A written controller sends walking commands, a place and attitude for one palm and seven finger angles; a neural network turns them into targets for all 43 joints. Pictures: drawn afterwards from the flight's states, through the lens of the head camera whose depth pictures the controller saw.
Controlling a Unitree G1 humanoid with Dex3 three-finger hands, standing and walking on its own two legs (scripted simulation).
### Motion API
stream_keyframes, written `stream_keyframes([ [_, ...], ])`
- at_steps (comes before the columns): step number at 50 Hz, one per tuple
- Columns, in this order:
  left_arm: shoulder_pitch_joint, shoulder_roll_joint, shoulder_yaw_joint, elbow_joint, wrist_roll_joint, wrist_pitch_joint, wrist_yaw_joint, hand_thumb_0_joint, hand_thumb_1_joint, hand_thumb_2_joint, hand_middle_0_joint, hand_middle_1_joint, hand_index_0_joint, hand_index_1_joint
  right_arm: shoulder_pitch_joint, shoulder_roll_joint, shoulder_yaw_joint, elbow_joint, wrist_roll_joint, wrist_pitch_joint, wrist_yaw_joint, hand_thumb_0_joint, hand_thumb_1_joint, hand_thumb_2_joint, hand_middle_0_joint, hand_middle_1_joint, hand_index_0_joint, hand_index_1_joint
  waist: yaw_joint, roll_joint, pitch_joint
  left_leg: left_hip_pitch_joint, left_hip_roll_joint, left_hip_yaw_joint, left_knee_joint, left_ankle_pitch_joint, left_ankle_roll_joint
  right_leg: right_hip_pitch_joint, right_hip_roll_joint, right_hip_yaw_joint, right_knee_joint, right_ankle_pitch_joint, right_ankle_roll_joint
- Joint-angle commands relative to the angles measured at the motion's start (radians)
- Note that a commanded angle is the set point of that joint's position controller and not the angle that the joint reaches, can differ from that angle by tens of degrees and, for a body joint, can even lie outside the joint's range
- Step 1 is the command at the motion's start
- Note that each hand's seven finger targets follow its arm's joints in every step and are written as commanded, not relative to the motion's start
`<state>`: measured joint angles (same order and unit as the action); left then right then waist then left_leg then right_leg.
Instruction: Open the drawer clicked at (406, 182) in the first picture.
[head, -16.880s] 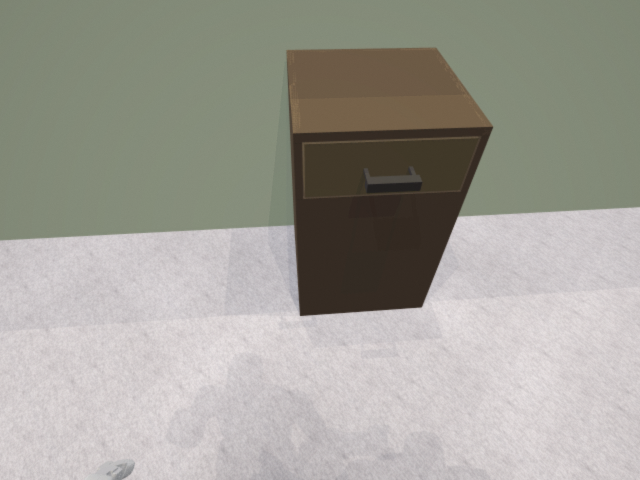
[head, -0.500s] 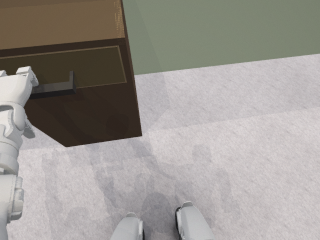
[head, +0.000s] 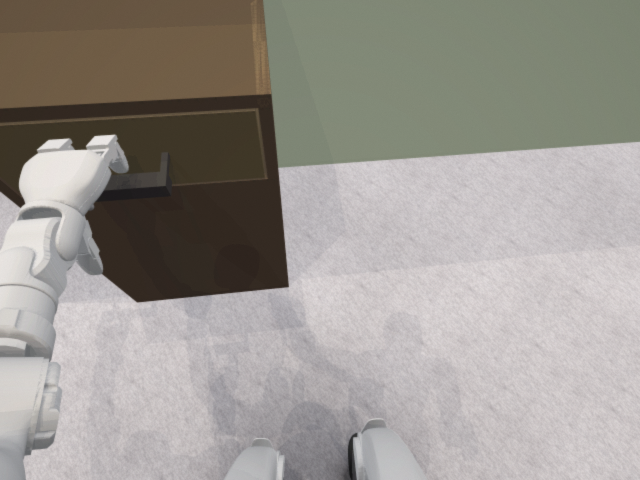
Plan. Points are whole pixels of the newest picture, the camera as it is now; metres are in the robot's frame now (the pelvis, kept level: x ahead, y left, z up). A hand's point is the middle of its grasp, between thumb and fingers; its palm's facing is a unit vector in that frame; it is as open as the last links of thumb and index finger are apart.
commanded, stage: move the hooked fingers above the handle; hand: left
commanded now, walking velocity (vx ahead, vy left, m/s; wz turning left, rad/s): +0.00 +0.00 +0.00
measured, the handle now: (126, 174) +0.55 +0.29 -0.05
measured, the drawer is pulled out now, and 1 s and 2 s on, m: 0.00 0.00 0.00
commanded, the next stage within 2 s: lift the fingers back up to retry in 1.78 s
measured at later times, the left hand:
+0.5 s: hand (86, 176) +0.49 +0.30 +0.02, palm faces +0.03 -0.01 -1.00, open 13.9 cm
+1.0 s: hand (77, 205) +0.47 +0.32 -0.01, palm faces -0.17 +0.04 -0.98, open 13.9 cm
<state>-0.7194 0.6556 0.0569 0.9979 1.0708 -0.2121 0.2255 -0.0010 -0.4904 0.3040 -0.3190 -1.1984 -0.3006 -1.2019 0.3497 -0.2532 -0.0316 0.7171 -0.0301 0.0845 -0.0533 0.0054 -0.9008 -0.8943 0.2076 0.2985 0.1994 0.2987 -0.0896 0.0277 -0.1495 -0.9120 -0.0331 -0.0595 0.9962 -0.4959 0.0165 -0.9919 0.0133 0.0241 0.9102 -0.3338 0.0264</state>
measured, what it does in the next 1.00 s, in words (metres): stands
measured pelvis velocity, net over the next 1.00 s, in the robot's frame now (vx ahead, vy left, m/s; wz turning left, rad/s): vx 0.00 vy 0.01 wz -0.03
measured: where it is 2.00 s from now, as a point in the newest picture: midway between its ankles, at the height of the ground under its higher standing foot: outside the picture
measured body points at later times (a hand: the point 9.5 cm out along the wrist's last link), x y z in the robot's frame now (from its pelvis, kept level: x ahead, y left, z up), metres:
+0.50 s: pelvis +0.00 +0.00 -0.01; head +0.13 +0.01 +0.42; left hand +0.48 +0.30 +0.08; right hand +0.01 -0.29 -0.13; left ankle -0.03 +0.11 -0.67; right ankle +0.05 -0.14 -0.67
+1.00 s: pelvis +0.00 +0.01 -0.01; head +0.15 +0.00 +0.42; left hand +0.47 +0.32 +0.04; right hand +0.01 -0.27 -0.13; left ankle -0.03 +0.11 -0.67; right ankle +0.05 -0.14 -0.67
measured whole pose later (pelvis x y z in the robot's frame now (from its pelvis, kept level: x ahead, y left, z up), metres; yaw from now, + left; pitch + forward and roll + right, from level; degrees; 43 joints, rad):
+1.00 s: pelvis +0.00 +0.01 -0.01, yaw -2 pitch +25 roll -2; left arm -0.78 0.70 0.09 1.13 1.10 -0.10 0.31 0.00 -0.49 0.30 -0.31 -1.20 -0.31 -1.20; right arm 0.31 -0.28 -0.02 0.69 -0.03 0.12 -0.01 0.00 -0.90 -0.89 0.21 0.30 0.20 0.30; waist -0.11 0.05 -0.13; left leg -0.96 -0.02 -0.04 1.04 -0.52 0.03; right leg -1.04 0.03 0.04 0.94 -0.34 0.03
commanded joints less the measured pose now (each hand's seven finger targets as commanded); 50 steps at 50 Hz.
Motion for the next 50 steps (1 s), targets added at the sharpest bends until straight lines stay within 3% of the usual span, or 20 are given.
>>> stream_keyframes([
  [1, -0.487, 0.271, 0.103, -0.201, 0.022, -0.097, 0.129, 0.000, -0.500, 0.300, -0.300, -1.200, -0.300, -1.200, 0.124, -0.187, -0.068, -0.004, -0.014, -0.025, -0.011, 0.000, -0.900, -0.900, 0.200, 0.300, 0.200, 0.300, -0.047, 0.186, -0.387, 0.254, 0.022, 0.012, -0.064, 0.442, -0.008, 0.133, 0.030, -0.063, -0.030, 0.158, -0.076],
  [3, -0.405, 0.289, 0.124, -0.035, 0.026, -0.030, 0.176, 0.000, -0.500, 0.300, -0.300, -1.200, -0.300, -1.200, 0.114, -0.192, -0.052, -0.010, -0.012, -0.007, 0.013, 0.000, -0.900, -0.900, 0.200, 0.300, 0.200, 0.300, -0.030, 0.148, -0.295, 0.146, 0.016, 0.023, -0.067, 0.393, -0.006, 0.127, 0.032, -0.071, -0.017, 0.138, -0.079],
  [5, -0.349, 0.303, 0.123, 0.044, 0.030, 0.052, 0.202, 0.000, -0.500, 0.300, -0.300, -1.200, -0.300, -1.200, 0.114, -0.199, -0.042, -0.040, -0.010, 0.009, 0.034, 0.000, -0.900, -0.900, 0.200, 0.300, 0.200, 0.300, 0.000, 0.131, -0.322, 0.105, 0.001, 0.044, -0.087, 0.400, -0.002, 0.203, 0.034, -0.073, -0.018, 0.184, -0.079],
  [6, -0.296, 0.346, 0.159, 0.063, 0.033, 0.091, 0.204, 0.000, -0.500, 0.300, -0.300, -1.200, -0.300, -1.200, 0.105, -0.208, -0.039, -0.050, -0.011, 0.022, 0.044, 0.000, -0.900, -0.900, 0.200, 0.300, 0.200, 0.300, 0.040, 0.143, -0.366, 0.116, -0.006, 0.056, -0.095, 0.443, -0.006, 0.265, 0.036, -0.071, -0.010, 0.234, -0.082],
  [9, -0.312, 0.340, 0.111, 0.040, 0.055, 0.159, 0.173, 0.000, -0.500, 0.300, -0.300, -1.200, -0.300, -1.200, 0.115, -0.212, -0.041, -0.081, 0.001, 0.048, 0.050, 0.000, -0.900, -0.900, 0.200, 0.300, 0.200, 0.300, 0.027, 0.091, -0.443, 0.134, 0.000, 0.072, -0.108, 0.457, 0.002, 0.365, 0.038, -0.060, -0.030, 0.305, -0.070],
  [12, -0.400, 0.373, 0.119, -0.079, 0.030, 0.109, 0.113, 0.000, -0.500, 0.300, -0.300, -1.200, -0.300, -1.200, 0.130, -0.218, -0.051, -0.087, 0.005, 0.041, 0.026, 0.000, -0.900, -0.900, 0.200, 0.300, 0.200, 0.300, -0.012, 0.033, -0.533, 0.160, 0.010, 0.066, -0.105, 0.432, 0.023, 0.434, 0.033, -0.036, -0.047, 0.333, -0.055],
  [14, -0.498, 0.414, 0.155, -0.218, 0.012, 0.022, 0.090, 0.000, -0.500, 0.300, -0.300, -1.200, -0.300, -1.200, 0.131, -0.216, -0.063, -0.079, 0.001, 0.024, 0.005, 0.000, -0.900, -0.900, 0.200, 0.300, 0.200, 0.300, -0.028, 0.064, -0.597, 0.208, 0.015, 0.049, -0.096, 0.424, 0.028, 0.421, 0.028, -0.029, -0.039, 0.314, -0.053],
  [17, -0.542, 0.392, 0.165, -0.329, 0.016, -0.091, 0.117, 0.000, -0.500, 0.300, -0.300, -1.200, -0.300, -1.200, 0.131, -0.207, -0.078, -0.050, -0.012, -0.001, -0.011, 0.000, -0.900, -0.900, 0.200, 0.300, 0.200, 0.300, -0.043, 0.145, -0.636, 0.306, 0.023, 0.023, -0.062, 0.496, 0.012, 0.295, 0.029, -0.037, -0.014, 0.282, -0.059],
  [19, -0.477, 0.325, 0.135, -0.211, 0.025, -0.085, 0.150, 0.000, -0.500, 0.300, -0.300, -1.200, -0.300, -1.200, 0.119, -0.201, -0.073, -0.021, -0.013, -0.003, -0.004, 0.000, -0.900, -0.900, 0.200, 0.300, 0.200, 0.300, -0.055, 0.141, -0.487, 0.245, 0.025, 0.023, -0.050, 0.446, 0.007, 0.197, 0.032, -0.052, -0.014, 0.210, -0.064],
  [20, -0.448, 0.343, 0.154, -0.146, 0.027, -0.069, 0.167, 0.000, -0.500, 0.300, -0.300, -1.200, -0.300, -1.200, 0.119, -0.205, -0.066, -0.010, -0.014, 0.000, 0.004, 0.000, -0.900, -0.900, 0.200, 0.300, 0.200, 0.300, -0.038, 0.149, -0.426, 0.192, 0.021, 0.027, -0.053, 0.410, 0.006, 0.180, 0.031, -0.056, -0.011, 0.180, -0.067],
  [23, -0.406, 0.331, 0.122, 0.024, 0.030, 0.033, 0.197, 0.000, -0.500, 0.300, -0.300, -1.200, -0.300, -1.200, 0.117, -0.210, -0.050, -0.024, -0.005, 0.011, 0.025, 0.000, -0.900, -0.900, 0.200, 0.300, 0.200, 0.300, -0.031, 0.122, -0.338, 0.107, 0.007, 0.041, -0.076, 0.351, 0.007, 0.185, 0.033, -0.066, -0.022, 0.151, -0.068],
  [28, -0.399, 0.324, 0.062, 0.050, 0.041, 0.137, 0.121, 0.000, -0.500, 0.300, -0.300, -1.200, -0.300, -1.200, 0.145, -0.219, -0.043, -0.062, 0.008, 0.033, 0.029, 0.000, -0.900, -0.900, 0.200, 0.300, 0.200, 0.300, -0.028, 0.090, -0.449, 0.153, 0.006, 0.060, -0.095, 0.430, 0.012, 0.319, 0.038, -0.059, -0.037, 0.280, -0.064],
  [31, -0.503, 0.276, 0.031, -0.126, 0.017, 0.052, 0.058, 0.000, -0.500, 0.300, -0.300, -1.200, -0.300, -1.200, 0.157, -0.203, -0.060, -0.069, 0.004, 0.016, 0.008, 0.000, -0.900, -0.900, 0.200, 0.300, 0.200, 0.300, -0.064, 0.099, -0.543, 0.246, 0.020, 0.041, -0.081, 0.474, 0.017, 0.326, 0.033, -0.052, -0.042, 0.304, -0.059],
  [33, -0.517, 0.346, 0.108, -0.226, 0.001, -0.029, 0.050, 0.000, -0.500, 0.300, -0.300, -1.200, -0.300, -1.200, 0.153, -0.204, -0.070, -0.059, -0.004, 0.005, -0.004, 0.000, -0.900, -0.900, 0.200, 0.300, 0.200, 0.300, -0.048, 0.130, -0.607, 0.294, 0.023, 0.027, -0.065, 0.502, 0.012, 0.314, 0.033, -0.044, -0.025, 0.298, -0.060],
  [37, -0.489, 0.394, 0.182, -0.207, 0.023, -0.086, 0.130, 0.000, -0.500, 0.300, -0.300, -1.200, -0.300, -1.200, 0.129, -0.203, -0.064, -0.023, -0.017, 0.001, -0.001, 0.000, -0.900, -0.900, 0.200, 0.300, 0.200, 0.300, -0.031, 0.173, -0.513, 0.246, 0.022, 0.018, -0.039, 0.511, -0.001, 0.209, 0.034, -0.055, 0.008, 0.248, -0.067],
  [39, -0.413, 0.376, 0.186, -0.099, 0.028, -0.043, 0.177, 0.000, -0.500, 0.300, -0.300, -1.200, -0.300, -1.200, 0.115, -0.204, -0.053, -0.021, -0.019, 0.012, 0.019, 0.000, -0.900, -0.900, 0.200, 0.300, 0.200, 0.300, -0.011, 0.161, -0.401, 0.169, 0.019, 0.025, -0.045, 0.470, -0.004, 0.176, 0.036, -0.069, 0.012, 0.206, -0.072],
  [42, -0.323, 0.375, 0.168, 0.020, 0.039, 0.064, 0.210, 0.000, -0.500, 0.300, -0.300, -1.200, -0.300, -1.200, 0.109, -0.210, -0.043, -0.047, -0.012, 0.032, 0.040, 0.000, -0.900, -0.900, 0.200, 0.300, 0.200, 0.300, 0.015, 0.136, -0.403, 0.121, 0.003, 0.053, -0.063, 0.474, -0.001, 0.253, 0.039, -0.070, 0.011, 0.263, -0.070],
  [46, -0.339, 0.318, 0.091, 0.024, 0.030, 0.139, 0.148, 0.000, -0.500, 0.300, -0.300, -1.200, -0.300, -1.200, 0.131, -0.219, -0.049, -0.070, 0.004, 0.045, 0.040, 0.000, -0.900, -0.900, 0.200, 0.300, 0.200, 0.300, -0.011, 0.067, -0.466, 0.163, 0.011, 0.060, -0.094, 0.477, 0.008, 0.347, 0.040, -0.063, -0.027, 0.318, -0.063],
  [48, -0.411, 0.265, 0.036, -0.070, 0.017, 0.107, 0.095, 0.000, -0.500, 0.300, -0.300, -1.200, -0.300, -1.200, 0.150, -0.211, -0.062, -0.071, 0.008, 0.034, 0.025, 0.000, -0.900, -0.900, 0.200, 0.300, 0.200, 0.300, -0.047, 0.068, -0.521, 0.225, 0.020, 0.051, -0.092, 0.479, 0.014, 0.350, 0.038, -0.057, -0.047, 0.319, -0.055],
  [50, -0.507, 0.280, 0.049, -0.191, -0.002, 0.028, 0.060, 0.000, -0.500, 0.300, -0.300, -1.200, -0.300, -1.200, 0.159, -0.204, -0.073, -0.056, 0.003, 0.015, 0.005, 0.000, -0.900, -0.900, 0.200, 0.300, 0.200, 0.300, -0.069, 0.072, -0.574, 0.265, 0.024, 0.037, -0.078, 0.474, 0.020, 0.348, 0.033, -0.045, -0.047, 0.313, -0.052],
])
